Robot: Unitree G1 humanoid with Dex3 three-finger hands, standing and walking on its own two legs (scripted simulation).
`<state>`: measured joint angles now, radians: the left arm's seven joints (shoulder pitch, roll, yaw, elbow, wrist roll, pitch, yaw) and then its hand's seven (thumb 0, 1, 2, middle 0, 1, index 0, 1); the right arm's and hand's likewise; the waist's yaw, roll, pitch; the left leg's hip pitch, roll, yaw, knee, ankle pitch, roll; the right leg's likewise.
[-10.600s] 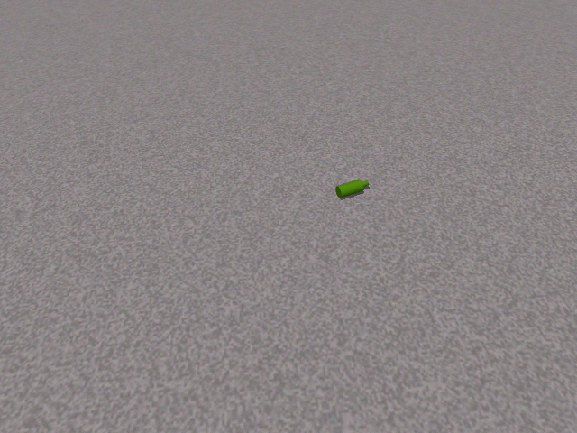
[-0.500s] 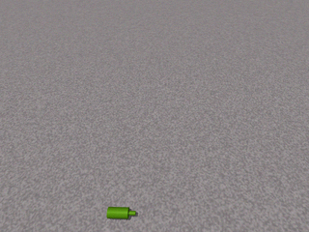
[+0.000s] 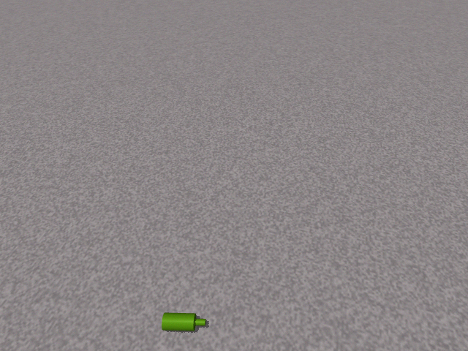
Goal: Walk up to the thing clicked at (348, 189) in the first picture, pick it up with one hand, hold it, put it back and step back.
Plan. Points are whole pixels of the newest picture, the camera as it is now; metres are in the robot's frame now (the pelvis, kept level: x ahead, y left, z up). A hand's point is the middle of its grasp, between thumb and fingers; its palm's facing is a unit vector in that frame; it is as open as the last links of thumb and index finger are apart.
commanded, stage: stand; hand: left
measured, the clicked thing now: (184, 321) +0.40 +0.24 -0.75
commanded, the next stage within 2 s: walk up in 0.50 s
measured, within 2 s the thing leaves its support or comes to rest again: neither
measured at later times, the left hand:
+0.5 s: hand out of the picture +0.06 +0.26 -0.16, palm faces -0.03 -0.94 -0.34, open 7.4 cm
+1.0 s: hand out of the picture +0.04 +0.31 -0.16, palm faces -0.05 -0.90 -0.43, open 7.4 cm
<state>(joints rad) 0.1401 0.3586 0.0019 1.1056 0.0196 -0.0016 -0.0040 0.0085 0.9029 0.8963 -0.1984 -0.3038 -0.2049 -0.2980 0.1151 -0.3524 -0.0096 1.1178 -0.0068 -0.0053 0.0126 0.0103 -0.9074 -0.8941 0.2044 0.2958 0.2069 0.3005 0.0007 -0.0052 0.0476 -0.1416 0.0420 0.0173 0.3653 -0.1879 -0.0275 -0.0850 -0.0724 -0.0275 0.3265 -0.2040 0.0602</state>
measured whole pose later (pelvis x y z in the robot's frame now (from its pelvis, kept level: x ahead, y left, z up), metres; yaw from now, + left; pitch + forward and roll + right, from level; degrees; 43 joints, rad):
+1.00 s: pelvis -0.02 +0.03 -0.02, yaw -1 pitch -3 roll -1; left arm 0.17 0.38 0.04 1.02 0.02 0.00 0.03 0.01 0.90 0.90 -0.20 -0.30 -0.20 -0.30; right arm 0.14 -0.36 -0.06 0.96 -0.01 0.04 0.03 0.01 -0.91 -0.89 0.20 0.30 0.21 0.30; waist 0.00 0.03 0.14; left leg -0.27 0.02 0.05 0.58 -0.27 0.03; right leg -0.19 0.02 0.00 0.52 -0.28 -0.02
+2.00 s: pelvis -0.01 +0.05 +0.00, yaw -2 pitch -2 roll +0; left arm 0.12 0.34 0.00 1.15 0.01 0.00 0.00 0.01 0.90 0.90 -0.20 -0.30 -0.20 -0.30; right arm 0.10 -0.33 -0.02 1.13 0.00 -0.01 0.01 0.01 -0.91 -0.89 0.20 0.30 0.21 0.30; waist 0.00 0.00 0.06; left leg -0.12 -0.03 0.06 0.30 -0.14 0.04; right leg -0.07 -0.01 0.01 0.30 -0.19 0.01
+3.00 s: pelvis -0.02 +0.02 -0.02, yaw +0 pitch -4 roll +0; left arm 0.23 0.40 0.05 0.94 -0.01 0.04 0.00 0.01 0.90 0.90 -0.20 -0.30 -0.20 -0.30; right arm 0.18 -0.39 -0.05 0.87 -0.03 0.00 -0.01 0.01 -0.90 -0.89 0.21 0.30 0.21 0.30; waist 0.01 -0.04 0.12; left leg -0.21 0.05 0.04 0.60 -0.32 -0.01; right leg -0.35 -0.02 0.05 0.85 -0.46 0.00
